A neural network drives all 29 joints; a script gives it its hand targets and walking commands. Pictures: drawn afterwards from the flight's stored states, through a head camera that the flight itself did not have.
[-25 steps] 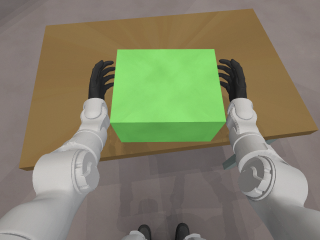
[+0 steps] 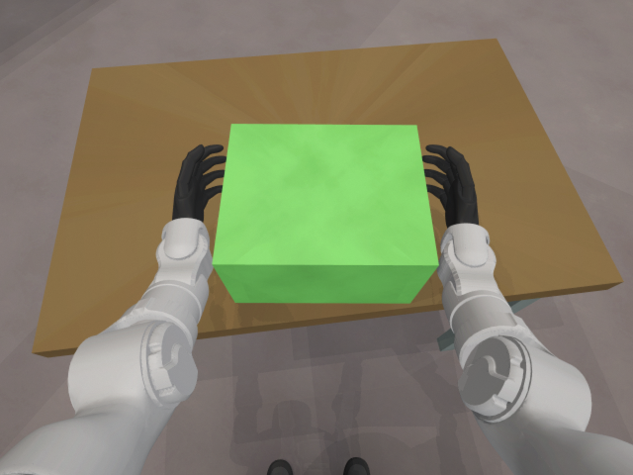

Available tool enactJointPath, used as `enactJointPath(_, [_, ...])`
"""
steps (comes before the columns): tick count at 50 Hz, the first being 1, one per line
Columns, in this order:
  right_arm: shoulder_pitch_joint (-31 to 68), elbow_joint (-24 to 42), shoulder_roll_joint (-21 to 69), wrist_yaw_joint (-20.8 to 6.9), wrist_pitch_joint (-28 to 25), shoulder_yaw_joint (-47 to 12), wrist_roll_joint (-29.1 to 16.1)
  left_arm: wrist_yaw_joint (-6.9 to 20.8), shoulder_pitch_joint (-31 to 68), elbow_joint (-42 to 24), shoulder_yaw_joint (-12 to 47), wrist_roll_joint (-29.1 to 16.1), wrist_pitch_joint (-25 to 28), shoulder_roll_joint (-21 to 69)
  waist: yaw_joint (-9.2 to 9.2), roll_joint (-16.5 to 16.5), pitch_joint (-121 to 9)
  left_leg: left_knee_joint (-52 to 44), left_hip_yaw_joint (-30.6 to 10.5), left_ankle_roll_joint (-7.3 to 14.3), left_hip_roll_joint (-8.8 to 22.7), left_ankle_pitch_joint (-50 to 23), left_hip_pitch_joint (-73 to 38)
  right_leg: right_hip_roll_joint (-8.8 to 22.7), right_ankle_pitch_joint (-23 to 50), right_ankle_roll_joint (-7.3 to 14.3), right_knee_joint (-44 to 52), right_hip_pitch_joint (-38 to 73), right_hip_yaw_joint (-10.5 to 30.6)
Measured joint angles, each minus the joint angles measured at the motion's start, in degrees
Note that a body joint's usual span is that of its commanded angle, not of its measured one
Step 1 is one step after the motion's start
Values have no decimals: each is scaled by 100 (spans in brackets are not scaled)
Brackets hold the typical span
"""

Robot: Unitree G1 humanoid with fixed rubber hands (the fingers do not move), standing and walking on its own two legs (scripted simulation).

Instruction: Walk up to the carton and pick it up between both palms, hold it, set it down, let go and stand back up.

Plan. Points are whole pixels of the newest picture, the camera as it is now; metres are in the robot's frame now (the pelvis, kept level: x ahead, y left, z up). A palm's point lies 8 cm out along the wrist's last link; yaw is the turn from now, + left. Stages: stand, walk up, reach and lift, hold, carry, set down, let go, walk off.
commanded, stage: reach and lift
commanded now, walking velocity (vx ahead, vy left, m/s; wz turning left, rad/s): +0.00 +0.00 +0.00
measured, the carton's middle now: (323, 216) +0.45 +0.02 -0.02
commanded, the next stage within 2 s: none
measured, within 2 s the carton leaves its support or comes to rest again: leaves its support in 1.60 s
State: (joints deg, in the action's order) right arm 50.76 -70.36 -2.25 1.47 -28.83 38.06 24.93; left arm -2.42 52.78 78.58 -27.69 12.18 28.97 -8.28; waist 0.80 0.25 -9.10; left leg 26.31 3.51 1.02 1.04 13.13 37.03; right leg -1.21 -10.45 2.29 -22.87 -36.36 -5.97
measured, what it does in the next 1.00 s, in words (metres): stands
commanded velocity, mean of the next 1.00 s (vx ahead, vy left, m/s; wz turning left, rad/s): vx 0.00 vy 0.00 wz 0.00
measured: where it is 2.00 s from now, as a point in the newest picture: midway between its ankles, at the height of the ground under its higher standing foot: outside the picture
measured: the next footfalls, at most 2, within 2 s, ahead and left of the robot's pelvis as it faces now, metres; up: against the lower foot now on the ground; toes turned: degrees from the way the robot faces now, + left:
none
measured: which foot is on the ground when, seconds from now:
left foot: down 0.00-1.00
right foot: down 0.00-1.00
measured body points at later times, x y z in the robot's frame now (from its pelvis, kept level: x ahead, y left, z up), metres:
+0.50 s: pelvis -0.01 +0.00 +0.00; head +0.12 +0.02 +0.43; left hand +0.43 +0.19 +0.03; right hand +0.44 -0.16 +0.04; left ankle -0.03 +0.10 -0.73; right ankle -0.02 -0.09 -0.73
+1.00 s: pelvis -0.02 -0.01 +0.00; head +0.11 +0.01 +0.43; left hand +0.43 +0.19 +0.03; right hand +0.44 -0.16 +0.03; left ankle -0.03 +0.10 -0.73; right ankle -0.02 -0.09 -0.73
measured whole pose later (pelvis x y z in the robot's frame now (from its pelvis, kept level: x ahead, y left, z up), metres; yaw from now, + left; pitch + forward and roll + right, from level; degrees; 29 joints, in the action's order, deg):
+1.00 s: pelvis -0.02 -0.01 +0.00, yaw +0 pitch +28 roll -1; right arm 53.7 -85.0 -8.2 5.3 -43.8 30.4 18.4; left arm -4.0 51.7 76.3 -21.7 7.6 33.7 -7.0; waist 2.9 -1.4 -13.2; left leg 22.6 3.8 0.6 1.5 8.9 41.8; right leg -1.9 -5.4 2.9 -17.7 -40.6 -5.8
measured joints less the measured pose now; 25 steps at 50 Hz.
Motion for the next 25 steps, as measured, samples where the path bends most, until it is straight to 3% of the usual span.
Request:
enactJointPath(9, [-77,94,9,54,-137,31,154,8,-40,-153,-62,126,12,64,23,-51,-38,-143,4,-6,-12,-100,13,4,86,5,119,-23,2])
enactJointPath(25, [-93,-356,-192,194,-1132,194,235,-23,-116,-506,-60,305,410,255,74,-235,-95,-349,5,-5,-25,-327,137,4,331,20,364,-125,-7])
